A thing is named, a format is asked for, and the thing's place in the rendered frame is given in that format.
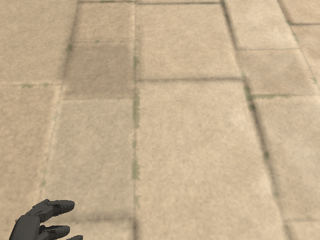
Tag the left robot hand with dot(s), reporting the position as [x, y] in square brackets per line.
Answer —
[27, 227]

